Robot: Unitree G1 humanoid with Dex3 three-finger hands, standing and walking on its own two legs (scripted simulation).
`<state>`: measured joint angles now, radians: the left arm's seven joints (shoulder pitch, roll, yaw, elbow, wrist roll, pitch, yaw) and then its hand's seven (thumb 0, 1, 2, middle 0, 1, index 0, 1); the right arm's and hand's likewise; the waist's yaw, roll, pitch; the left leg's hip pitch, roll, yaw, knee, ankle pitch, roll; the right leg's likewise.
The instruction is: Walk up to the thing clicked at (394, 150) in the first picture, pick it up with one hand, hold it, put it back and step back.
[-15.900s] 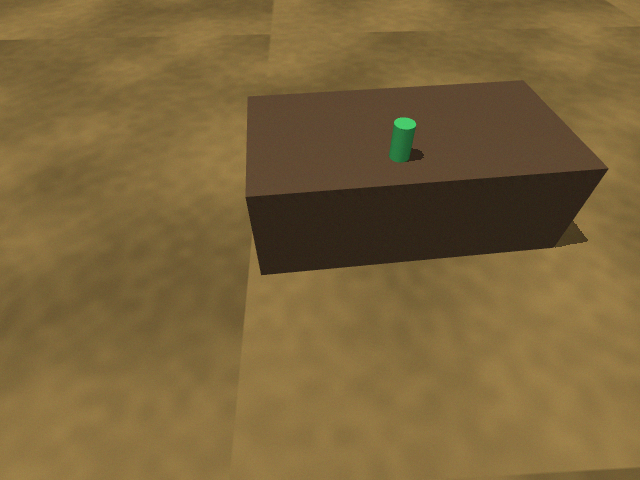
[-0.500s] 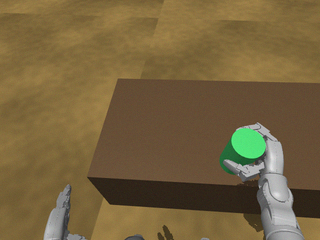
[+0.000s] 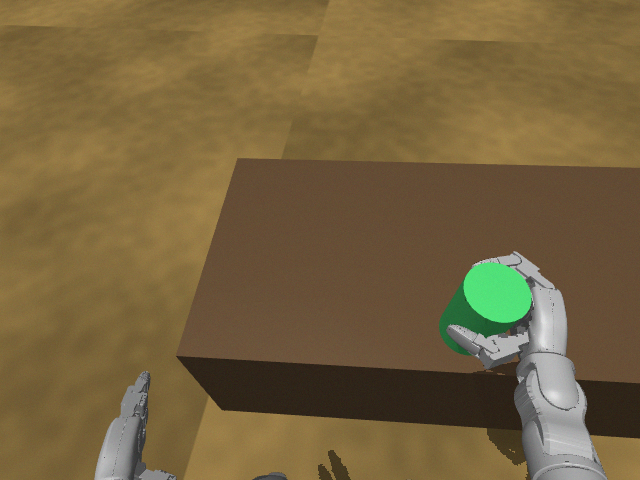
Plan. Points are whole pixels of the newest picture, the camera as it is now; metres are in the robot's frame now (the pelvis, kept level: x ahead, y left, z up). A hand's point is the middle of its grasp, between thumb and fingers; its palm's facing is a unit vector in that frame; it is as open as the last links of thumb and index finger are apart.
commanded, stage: hold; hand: right
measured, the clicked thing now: (479, 312) +0.33 -0.16 +0.02
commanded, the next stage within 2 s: crouch in 1.66 s
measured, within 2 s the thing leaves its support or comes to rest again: neither
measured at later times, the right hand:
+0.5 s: hand (490, 306) +0.33 -0.17 +0.04, palm faces +0.12 +0.99 +0.01, open 10.3 cm
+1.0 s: hand (488, 308) +0.33 -0.17 +0.03, palm faces +0.11 +0.99 +0.01, open 10.3 cm
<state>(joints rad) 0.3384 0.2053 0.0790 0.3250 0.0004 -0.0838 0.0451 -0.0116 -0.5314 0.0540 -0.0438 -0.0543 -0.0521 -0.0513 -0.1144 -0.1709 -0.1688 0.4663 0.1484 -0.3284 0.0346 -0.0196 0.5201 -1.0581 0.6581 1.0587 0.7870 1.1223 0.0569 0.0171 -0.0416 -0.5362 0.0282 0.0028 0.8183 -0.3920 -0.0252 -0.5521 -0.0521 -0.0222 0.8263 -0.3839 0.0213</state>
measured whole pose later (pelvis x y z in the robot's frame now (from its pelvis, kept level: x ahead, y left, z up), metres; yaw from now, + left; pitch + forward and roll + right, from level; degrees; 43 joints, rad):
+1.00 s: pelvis -0.01 +0.00 +0.00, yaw +0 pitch +6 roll +1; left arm 0.33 0.21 0.08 0.32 0.00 -0.09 0.05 -0.01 -0.53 0.05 -0.05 -0.05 -0.05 -0.05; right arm -0.15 -0.18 -0.17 0.51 0.14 -0.35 0.03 -0.02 0.52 -1.06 0.65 1.07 0.78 1.13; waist 0.06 0.02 -0.04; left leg -0.53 0.03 0.00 0.81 -0.38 -0.03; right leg -0.55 -0.05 -0.02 0.83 -0.38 0.02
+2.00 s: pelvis +0.00 +0.00 +0.00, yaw +0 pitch +7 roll +0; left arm 0.32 0.21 0.08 0.31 0.01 -0.09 0.04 -0.01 -0.51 0.04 -0.05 -0.06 -0.06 -0.05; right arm -0.18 -0.17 -0.20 0.59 0.14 -0.38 0.04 -0.02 0.52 -1.06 0.65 1.06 0.78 1.13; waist 0.07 0.02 -0.04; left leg -0.58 0.03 0.00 0.85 -0.40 -0.03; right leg -0.59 -0.05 -0.02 0.85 -0.39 0.02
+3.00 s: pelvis -0.03 -0.01 -0.11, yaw +2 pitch +27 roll +4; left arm 0.42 0.26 0.09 -0.19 0.11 -0.06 -0.06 -0.01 -0.49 0.04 -0.05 -0.06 -0.07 -0.05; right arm -0.70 -0.44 -0.50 1.13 -0.02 -0.57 0.02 -0.02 0.52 -1.07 0.66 1.05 0.79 1.12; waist 0.30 0.02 -0.14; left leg -1.29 -0.01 0.04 1.36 -0.55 -0.02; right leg -1.34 -0.09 0.06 1.43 -0.57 0.02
